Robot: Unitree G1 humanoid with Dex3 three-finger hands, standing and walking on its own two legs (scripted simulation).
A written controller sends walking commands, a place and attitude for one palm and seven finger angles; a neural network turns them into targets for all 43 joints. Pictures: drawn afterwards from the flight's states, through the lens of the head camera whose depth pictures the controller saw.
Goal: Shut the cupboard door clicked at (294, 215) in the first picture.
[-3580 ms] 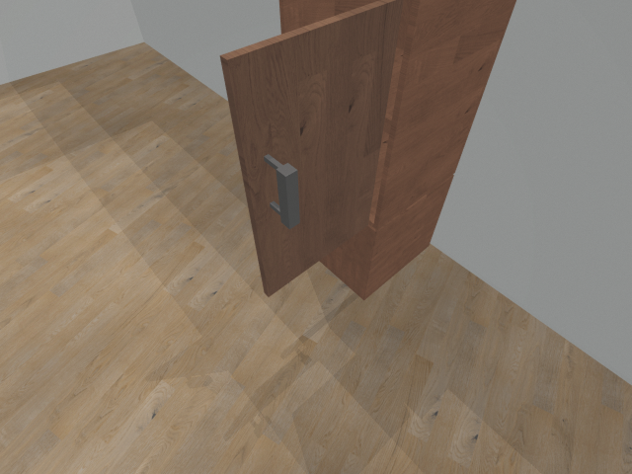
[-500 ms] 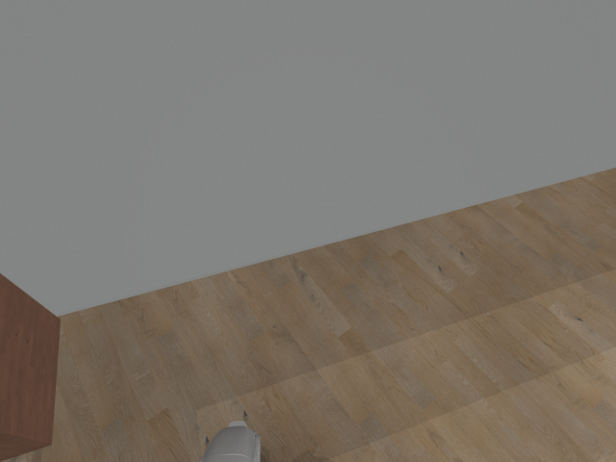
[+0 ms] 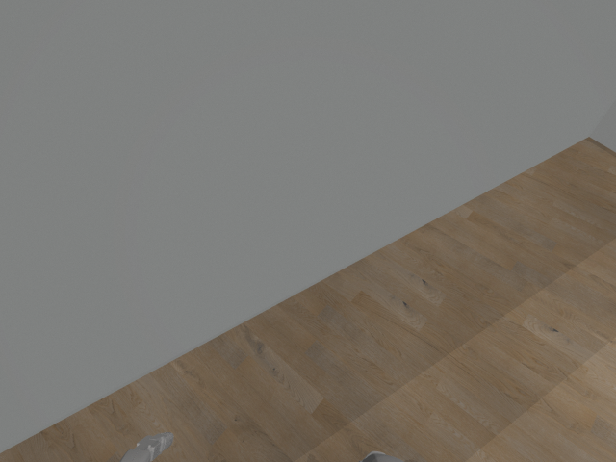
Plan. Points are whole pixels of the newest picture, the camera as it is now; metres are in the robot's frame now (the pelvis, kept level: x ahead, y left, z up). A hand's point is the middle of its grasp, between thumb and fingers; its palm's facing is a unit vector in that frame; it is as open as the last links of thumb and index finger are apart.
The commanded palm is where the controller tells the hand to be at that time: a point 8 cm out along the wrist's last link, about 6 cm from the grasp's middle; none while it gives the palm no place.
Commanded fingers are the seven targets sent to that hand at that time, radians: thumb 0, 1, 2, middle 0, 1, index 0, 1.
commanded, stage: walk to a spot facing it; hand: left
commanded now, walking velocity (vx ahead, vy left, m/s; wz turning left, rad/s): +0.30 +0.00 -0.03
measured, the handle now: out of the picture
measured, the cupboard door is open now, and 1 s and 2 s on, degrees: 90 90 90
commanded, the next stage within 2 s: turn to face it in 0.06 s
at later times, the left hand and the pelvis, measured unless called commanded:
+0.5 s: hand (200, 412) +0.21 +0.19 -0.18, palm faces +0.15 -0.97 -0.17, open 7.3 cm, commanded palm none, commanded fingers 0.00 0.90 0.90 -0.20 -0.30 -0.20 -0.30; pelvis +0.19 +0.01 +0.00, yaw +6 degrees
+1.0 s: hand (224, 391) +0.24 +0.15 -0.14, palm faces +0.44 -0.86 -0.25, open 7.4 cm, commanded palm none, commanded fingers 0.00 0.90 0.90 -0.20 -0.30 -0.20 -0.30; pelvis +0.25 -0.06 +0.02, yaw +27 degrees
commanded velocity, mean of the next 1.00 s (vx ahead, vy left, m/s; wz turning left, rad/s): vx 0.03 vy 0.00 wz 0.53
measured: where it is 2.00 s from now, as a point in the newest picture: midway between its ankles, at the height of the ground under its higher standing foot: (351, 421)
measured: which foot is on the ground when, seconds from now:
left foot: up 0.00-0.34, down 0.36-0.74, up 0.76-1.00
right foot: down 0.00-0.36, up 0.38-0.74, down 0.76-1.00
